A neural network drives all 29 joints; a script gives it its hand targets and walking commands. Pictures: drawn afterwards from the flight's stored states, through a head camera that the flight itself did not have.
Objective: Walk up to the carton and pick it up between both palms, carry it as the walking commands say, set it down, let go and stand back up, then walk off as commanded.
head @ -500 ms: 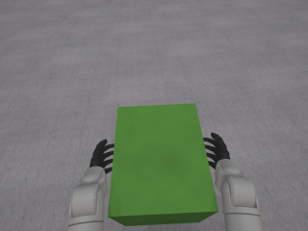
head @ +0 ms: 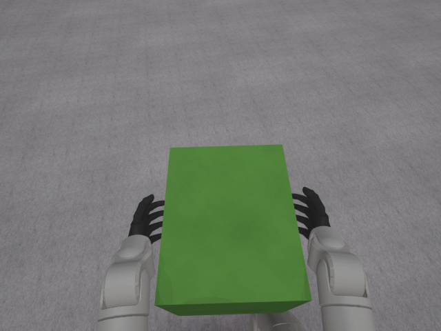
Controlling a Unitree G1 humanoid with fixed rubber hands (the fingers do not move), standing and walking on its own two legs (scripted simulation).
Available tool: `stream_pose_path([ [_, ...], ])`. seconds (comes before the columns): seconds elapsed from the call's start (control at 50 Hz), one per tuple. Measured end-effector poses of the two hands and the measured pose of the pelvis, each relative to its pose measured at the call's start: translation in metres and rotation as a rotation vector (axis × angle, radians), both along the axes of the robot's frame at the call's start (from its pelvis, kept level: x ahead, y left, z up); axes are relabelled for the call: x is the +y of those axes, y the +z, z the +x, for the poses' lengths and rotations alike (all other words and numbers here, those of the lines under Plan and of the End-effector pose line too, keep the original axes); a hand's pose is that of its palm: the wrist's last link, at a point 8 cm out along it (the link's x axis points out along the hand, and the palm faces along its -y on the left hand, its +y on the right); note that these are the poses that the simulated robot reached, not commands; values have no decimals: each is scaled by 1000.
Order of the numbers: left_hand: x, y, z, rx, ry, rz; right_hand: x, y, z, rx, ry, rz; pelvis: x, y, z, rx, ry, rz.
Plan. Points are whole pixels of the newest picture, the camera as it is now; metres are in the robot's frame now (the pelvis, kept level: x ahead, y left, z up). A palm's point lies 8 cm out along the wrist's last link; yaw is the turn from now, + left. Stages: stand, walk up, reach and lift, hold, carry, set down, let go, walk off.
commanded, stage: carry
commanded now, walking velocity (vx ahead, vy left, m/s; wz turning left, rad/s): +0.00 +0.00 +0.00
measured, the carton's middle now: (228, 233) +0.31 +0.00 -0.05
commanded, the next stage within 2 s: none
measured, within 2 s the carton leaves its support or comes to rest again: neither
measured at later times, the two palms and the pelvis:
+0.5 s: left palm (100, 131) +0.49 +0.26 +0.07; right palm (245, 117) +0.52 -0.05 +0.08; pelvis +0.24 +0.09 +0.01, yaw +2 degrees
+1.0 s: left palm (107, 87) +0.64 +0.28 +0.08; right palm (235, 82) +0.63 -0.04 +0.09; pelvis +0.38 +0.13 +0.00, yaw -3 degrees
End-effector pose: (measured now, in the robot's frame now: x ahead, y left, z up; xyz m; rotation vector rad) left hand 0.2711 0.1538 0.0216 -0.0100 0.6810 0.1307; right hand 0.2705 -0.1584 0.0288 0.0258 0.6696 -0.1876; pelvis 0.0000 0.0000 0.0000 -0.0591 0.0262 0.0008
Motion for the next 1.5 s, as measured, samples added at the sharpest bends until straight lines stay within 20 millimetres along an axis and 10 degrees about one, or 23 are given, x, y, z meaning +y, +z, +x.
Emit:
stream_pose_path([
  [0.12, 19, 4, 80, -45, 39, -17, 19, 5, 89, -43, 33, -4, 10, -12, 83, 5, 34, -2],
  [0.32, 81, 12, 158, -63, 145, -51, 85, 26, 200, -64, 144, -48, 46, 1, 178, 49, 80, 18],
  [0.54, 110, 54, 234, -53, 91, -53, 110, 55, 253, -47, 47, 39, 90, 7, 249, 13, 22, -8],
  [0.84, 101, 48, 327, 21, 31, -68, 101, 48, 323, 27, -31, 40, 100, -12, 345, 4, -34, 4],
  [1.16, 127, 70, 391, 9, -18, -48, 128, 67, 374, 15, -74, 45, 139, 7, 396, 26, -89, 23],
  [1.5, 111, 82, 369, -15, -51, -23, 112, 73, 342, -10, -106, 69, 133, 8, 373, 9, -105, 42],
])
